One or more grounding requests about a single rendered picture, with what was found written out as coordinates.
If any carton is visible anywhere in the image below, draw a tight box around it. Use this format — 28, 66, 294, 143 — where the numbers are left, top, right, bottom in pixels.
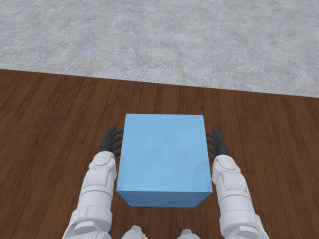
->
116, 114, 213, 208

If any robot left forearm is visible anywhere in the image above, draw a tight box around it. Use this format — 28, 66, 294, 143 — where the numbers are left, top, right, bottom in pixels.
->
62, 151, 117, 239

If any left robot shin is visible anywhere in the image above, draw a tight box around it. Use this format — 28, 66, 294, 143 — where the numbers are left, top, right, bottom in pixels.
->
131, 225, 142, 232

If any robot right forearm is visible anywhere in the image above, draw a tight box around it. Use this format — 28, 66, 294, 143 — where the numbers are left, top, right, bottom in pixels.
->
211, 155, 269, 239

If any left robot hand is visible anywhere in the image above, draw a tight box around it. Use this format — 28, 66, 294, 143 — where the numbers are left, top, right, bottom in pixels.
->
99, 125, 124, 158

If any left robot thigh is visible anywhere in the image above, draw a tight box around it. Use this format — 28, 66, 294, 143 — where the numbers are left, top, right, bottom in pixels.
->
121, 229, 147, 239

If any right robot hand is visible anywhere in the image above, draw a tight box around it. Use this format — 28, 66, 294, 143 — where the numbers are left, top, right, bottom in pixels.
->
205, 128, 229, 163

